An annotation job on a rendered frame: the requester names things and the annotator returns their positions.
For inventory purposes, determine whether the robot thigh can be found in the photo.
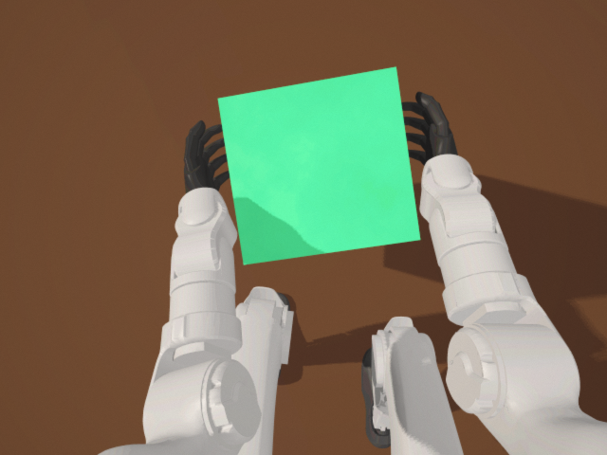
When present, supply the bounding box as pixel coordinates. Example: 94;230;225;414
372;326;464;455
231;298;294;455

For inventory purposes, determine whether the robot left hand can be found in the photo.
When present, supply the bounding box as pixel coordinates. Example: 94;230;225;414
184;120;230;193

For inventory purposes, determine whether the robot left upper arm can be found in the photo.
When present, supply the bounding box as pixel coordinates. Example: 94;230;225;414
98;357;262;455

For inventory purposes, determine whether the robot right hand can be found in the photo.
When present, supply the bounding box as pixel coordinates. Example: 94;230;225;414
401;92;458;166

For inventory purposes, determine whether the robot right forearm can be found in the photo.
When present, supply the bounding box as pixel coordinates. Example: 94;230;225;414
419;155;580;389

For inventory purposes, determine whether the right robot thigh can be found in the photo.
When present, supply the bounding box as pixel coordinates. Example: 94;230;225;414
372;326;464;455

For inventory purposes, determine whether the left robot thigh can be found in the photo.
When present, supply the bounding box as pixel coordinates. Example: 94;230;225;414
231;298;294;455

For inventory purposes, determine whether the robot left forearm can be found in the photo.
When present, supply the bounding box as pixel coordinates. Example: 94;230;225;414
143;188;243;434

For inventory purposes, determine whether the robot right upper arm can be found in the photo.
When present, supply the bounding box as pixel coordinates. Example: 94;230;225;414
446;323;607;455

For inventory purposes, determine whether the carton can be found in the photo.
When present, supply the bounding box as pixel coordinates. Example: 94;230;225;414
218;67;420;264

